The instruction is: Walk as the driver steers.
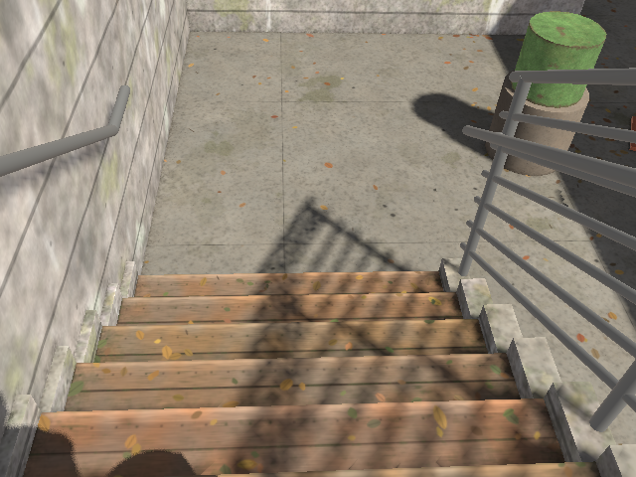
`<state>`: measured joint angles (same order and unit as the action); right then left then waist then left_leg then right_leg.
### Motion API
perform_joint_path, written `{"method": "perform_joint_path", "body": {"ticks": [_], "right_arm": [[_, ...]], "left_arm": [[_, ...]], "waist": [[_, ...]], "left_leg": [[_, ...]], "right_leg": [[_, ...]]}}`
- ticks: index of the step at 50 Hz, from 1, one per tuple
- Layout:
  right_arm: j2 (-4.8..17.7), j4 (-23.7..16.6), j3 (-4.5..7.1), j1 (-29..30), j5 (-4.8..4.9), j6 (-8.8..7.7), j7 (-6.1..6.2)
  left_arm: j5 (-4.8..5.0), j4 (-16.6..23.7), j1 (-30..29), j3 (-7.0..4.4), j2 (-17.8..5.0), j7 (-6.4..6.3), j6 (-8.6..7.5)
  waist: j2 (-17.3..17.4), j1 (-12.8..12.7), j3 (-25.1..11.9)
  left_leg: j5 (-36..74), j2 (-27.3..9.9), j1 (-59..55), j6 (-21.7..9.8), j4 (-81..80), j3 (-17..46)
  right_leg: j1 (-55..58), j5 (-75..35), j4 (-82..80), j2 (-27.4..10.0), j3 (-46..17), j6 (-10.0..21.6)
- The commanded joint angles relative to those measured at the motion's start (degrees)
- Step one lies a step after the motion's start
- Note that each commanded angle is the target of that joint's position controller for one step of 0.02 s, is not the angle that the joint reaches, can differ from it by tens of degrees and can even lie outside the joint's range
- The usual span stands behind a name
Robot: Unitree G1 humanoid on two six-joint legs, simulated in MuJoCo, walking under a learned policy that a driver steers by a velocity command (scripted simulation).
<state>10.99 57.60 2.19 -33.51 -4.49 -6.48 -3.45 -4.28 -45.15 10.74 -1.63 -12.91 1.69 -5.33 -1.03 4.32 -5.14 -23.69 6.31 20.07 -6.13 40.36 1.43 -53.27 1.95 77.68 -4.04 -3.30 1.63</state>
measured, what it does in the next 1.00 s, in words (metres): goes down: right foot 0.17 m lower, then left foot 0.17 m lower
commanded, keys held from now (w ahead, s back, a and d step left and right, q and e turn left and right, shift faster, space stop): w+q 0.24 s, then w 0.36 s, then w+e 0.40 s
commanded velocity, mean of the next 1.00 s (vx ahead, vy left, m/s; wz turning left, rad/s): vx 0.47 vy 0.00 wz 0.15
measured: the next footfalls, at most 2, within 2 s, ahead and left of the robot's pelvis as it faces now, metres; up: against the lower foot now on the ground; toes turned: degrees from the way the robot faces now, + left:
right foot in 0.34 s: +0.27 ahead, -0.08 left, -0.17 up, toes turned +10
left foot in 0.82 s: +0.55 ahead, +0.24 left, -0.34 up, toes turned +15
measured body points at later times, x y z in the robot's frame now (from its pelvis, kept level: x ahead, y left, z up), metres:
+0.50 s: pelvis +0.24 +0.01 -0.16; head +0.23 +0.02 +0.29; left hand +0.18 +0.24 -0.32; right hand +0.33 -0.21 -0.29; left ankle +0.26 +0.13 -0.71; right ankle +0.23 -0.09 -0.89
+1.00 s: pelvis +0.50 +0.15 -0.33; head +0.51 +0.15 +0.12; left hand +0.45 +0.37 -0.48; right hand +0.57 -0.10 -0.48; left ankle +0.51 +0.23 -1.06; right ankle +0.53 -0.01 -0.89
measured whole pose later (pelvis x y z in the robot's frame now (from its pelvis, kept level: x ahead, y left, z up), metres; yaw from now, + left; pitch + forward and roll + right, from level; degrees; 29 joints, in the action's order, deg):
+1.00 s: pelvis +0.50 +0.15 -0.33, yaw +5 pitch +1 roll +0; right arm 13.7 55.4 0.5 -19.1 -6.8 -4.5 -3.3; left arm -3.1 -56.4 24.1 0.6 -11.0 4.2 -4.7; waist -0.6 -3.5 -1.2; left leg -17.0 -1.2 18.4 -3.5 34.1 -10.3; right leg -47.0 14.2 92.7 -4.8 -2.8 4.7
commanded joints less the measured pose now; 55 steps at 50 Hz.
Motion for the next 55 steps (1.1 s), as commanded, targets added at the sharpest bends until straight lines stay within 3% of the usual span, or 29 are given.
{"method": "perform_joint_path", "body": {"ticks": [1,4,6,9,15,17,18,19,20,22,24,25,27,28,29,30,32,35,38,40,41,42,43,46,48,49,50,53,55], "right_arm": [[1.7,2.9,-1.74,-2.9,-1.36,-2.98,2.43],[0.5,8.8,-2.35,-14.2,-2.43,-3.24,3.40],[-0.9,5.0,-3.82,-9.2,-1.17,-1.85,2.92],[3.9,0.5,-3.27,-1.1,-0.88,-0.74,1.16],[3.5,-0.1,-1.39,-4.9,1.22,-0.14,0.59],[3.0,-2.5,-2.12,2.5,0.40,0.86,-3.29],[0.8,-3.7,-1.89,-1.8,1.23,0.36,-4.55],[0.8,-6.4,-2.45,-6.8,1.92,0.10,-4.91],[3.7,-9.9,-2.06,-0.6,2.02,1.03,-4.21],[3.1,-9.0,-2.70,5.7,-0.14,2.85,-1.68],[-1.7,-7.2,-4.65,3.2,-2.19,3.99,-2.24],[0.6,-6.5,-3.81,6.2,-2.62,3.42,-3.56],[-1.5,-6.5,-5.09,13.1,-1.56,3.37,-5.59],[0.7,-7.2,-4.63,12.4,-2.08,2.89,-5.70],[3.0,-8.7,-4.60,16.5,-2.12,2.58,-4.78],[5.9,-10.3,-4.01,23.2,-3.26,1.92,-3.64],[4.0,-10.7,-5.37,30.7,-3.45,1.79,-2.09],[3.8,-13.8,-6.06,33.3,-2.41,3.09,-2.67],[6.2,-16.4,-5.81,37.9,-2.06,3.94,-2.63],[9.3,-11.8,-4.11,25.3,-0.56,2.68,-1.50],[15.6,-6.1,-0.41,6.9,-0.40,1.49,-0.34],[17.0,-2.3,1.47,-9.9,-1.76,1.47,-0.87],[16.5,-2.0,1.40,-10.4,-1.91,2.32,-3.15],[11.6,-3.4,0.48,3.0,-1.20,4.09,-1.69],[-0.1,-4.6,-3.05,10.3,-3.31,1.69,-0.25],[0.7,-3.4,-2.75,9.5,-2.89,0.33,0.93],[-0.7,-2.9,-3.26,9.1,-1.40,-0.90,2.18],[4.9,-1.5,-1.96,9.8,-2.80,-1.34,2.18],[0.2,0.0,-3.69,9.6,-2.34,-1.97,3.49]], "left_arm": [[-1.58,1.0,4.8,1.63,-1.8,1.39,0.75],[-1.20,3.8,-6.0,3.06,-0.6,0.87,1.01],[-0.51,4.0,-11.8,3.11,-1.0,1.34,0.84],[-1.62,6.7,-10.5,3.14,-1.0,1.86,1.08],[-0.59,1.8,-3.8,2.72,-1.1,0.47,1.45],[-0.18,-10.1,28.8,-0.25,-5.6,0.93,-0.44],[0.17,-12.6,41.7,-2.27,-10.7,1.90,-0.19],[-0.63,-10.4,34.0,-3.08,-15.0,3.44,0.43],[-2.65,-9.5,28.1,-3.78,-14.5,3.64,1.38],[-2.32,-8.4,13.8,1.08,2.2,3.01,1.46],[-1.30,-8.6,6.9,3.00,6.6,0.92,-0.66],[0.16,-7.1,4.5,2.89,4.9,0.31,-2.19],[-1.95,-12.8,14.1,2.03,-2.1,0.08,-3.36],[-1.76,-11.8,13.6,1.52,-4.8,-0.09,-3.52],[-2.06,-13.4,15.8,2.13,-3.8,-0.79,-4.29],[0.41,-14.4,21.8,2.82,-1.9,-2.10,-4.75],[0.11,-17.0,30.2,4.56,2.9,-3.63,-4.08],[-1.93,-13.4,22.3,3.86,-3.0,-0.26,-1.78],[-0.01,-13.0,24.3,2.55,-5.5,-0.85,-1.26],[-0.98,-13.7,21.1,1.90,-7.4,0.30,0.42],[-3.10,-16.4,27.8,2.25,-5.6,3.36,0.92],[-0.38,-20.4,41.4,3.02,3.3,5.42,0.43],[1.65,-17.4,39.4,2.51,0.8,6.77,0.07],[3.11,-8.3,17.6,2.24,0.2,3.81,-0.51],[1.41,-9.4,19.8,3.18,4.3,1.55,0.09],[0.31,-9.4,18.7,3.30,5.3,1.87,0.68],[0.07,-10.9,19.6,2.81,3.5,2.79,0.67],[-1.01,-13.4,21.7,1.72,2.6,4.93,0.52],[-2.33,-9.1,11.6,1.86,1.7,4.73,0.29]], "waist": [[3.2,-2.5,5.3],[5.6,3.1,7.7],[5.8,3.6,6.5],[6.1,-0.5,8.4],[4.8,0.9,10.6],[-1.7,-11.9,3.2],[-14.1,-12.5,-10.9],[-9.5,-8.8,-14.6],[-5.1,-11.6,-7.5],[11.7,-4.7,6.6],[2.1,1.7,14.9],[3.9,-0.7,12.6],[-4.0,-3.2,9.1],[0.1,-2.2,8.4],[1.3,-3.9,8.0],[1.8,-8.4,7.8],[1.6,-12.8,9.8],[-1.6,-9.2,11.0],[0.4,-12.1,13.5],[1.5,-6.3,10.8],[5.1,-0.4,4.7],[16.9,0.6,-14.5],[13.9,1.0,-22.6],[-0.2,0.4,-0.4],[-1.1,-8.3,9.3],[3.7,-8.5,12.3],[0.3,-7.5,11.4],[4.3,-9.8,6.4],[1.3,-6.1,8.2]], "left_leg": [[3.8,-9.6,2.9,-7.2,-9.9,18.3],[6.6,-11.7,-14.2,-8.9,-2.8,26.7],[1.8,-6.8,6.5,-8.3,-1.4,19.1],[-3.9,-4.9,23.8,-9.0,0.2,22.3],[14.6,-2.7,-1.2,-8.3,20.9,31.0],[25.5,0.5,23.5,-2.8,45.3,23.0],[-10.9,6.6,43.0,2.3,76.8,12.6],[-24.3,6.3,57.2,2.6,88.1,9.3],[-21.1,2.5,68.8,4.8,90.0,8.8],[3.0,-7.0,64.2,2.3,66.7,12.9],[22.4,-14.3,41.4,-0.6,43.8,6.7],[38.1,-12.6,25.2,-0.7,26.1,1.5],[45.8,-13.2,18.9,2.3,34.7,0.4],[44.1,-11.8,18.7,2.1,31.8,0.3],[46.3,-15.4,29.6,2.9,24.9,7.4],[47.8,-15.4,44.4,3.7,12.8,6.1],[57.0,-16.7,51.9,4.8,-1.7,6.4],[56.3,-10.9,6.1,4.8,0.4,-3.5],[43.0,-11.6,7.6,4.8,-16.8,-2.5],[44.6,-12.2,-8.2,2.2,-28.7,-0.8],[53.2,-14.1,-30.4,-1.1,-24.1,-3.9],[91.6,-25.6,-63.1,-14.1,1.4,2.5],[90.0,-33.2,-68.5,-17.6,5.0,8.6],[31.0,-32.1,-29.4,-12.0,-12.6,10.7],[23.8,-28.7,-0.2,-8.1,-19.5,6.0],[21.7,-27.1,3.6,-7.3,-21.9,4.6],[19.1,-25.8,5.4,-8.0,-23.9,1.3],[24.5,-24.2,7.3,-8.8,-17.5,-2.2],[21.4,-25.0,-2.4,-6.9,-16.6,-3.2]], "right_leg": [[-3.2,-13.5,-7.3,-1.2,-3.7,-1.1],[-17.5,-15.1,-19.2,-0.7,-4.5,-2.4],[6.8,-31.3,-33.9,1.7,2.0,-1.9],[27.4,-20.7,-32.2,3.9,3.4,-1.4],[29.6,-8.1,-61.8,3.8,2.6,0.6],[72.9,-21.4,-61.1,-1.7,3.7,6.8],[99.6,-51.8,-41.3,-12.8,-5.9,19.9],[102.2,-58.7,-37.7,-21.2,-17.6,27.2],[96.1,-37.5,-44.6,-27.8,-28.0,29.9],[63.9,-8.5,-52.8,-18.5,-15.8,19.2],[25.3,-6.2,-56.4,-6.8,-5.0,15.5],[11.0,1.1,-55.5,-1.3,3.0,14.8],[8.6,11.6,-54.0,-1.6,-2.8,15.2],[10.7,5.9,-50.5,-2.5,-4.0,15.6],[23.7,4.6,-47.5,-5.7,-8.8,15.4],[41.9,5.5,-43.3,-6.8,-9.9,15.4],[50.9,10.6,-34.2,-6.4,-14.1,14.4],[11.1,21.3,-39.0,-0.2,-8.7,13.1],[28.4,16.4,-30.2,-2.1,-13.2,11.1],[32.3,8.7,-16.7,-1.7,-13.9,8.7],[23.8,3.0,0.7,2.0,-8.7,4.4],[5.7,40.3,30.2,8.8,-2.6,-0.9],[-4.6,46.5,41.9,5.9,-1.6,0.1],[-16.0,29.1,32.2,-0.2,-1.2,1.0],[-0.1,6.4,12.6,-6.5,-5.6,4.4],[0.0,4.3,8.9,-5.9,-3.5,4.9],[2.0,-6.7,-5.9,-5.1,-5.2,4.6],[8.7,-12.1,-4.6,-2.8,-3.7,3.7],[-0.2,-20.1,-18.1,-5.0,-8.5,4.0]]}}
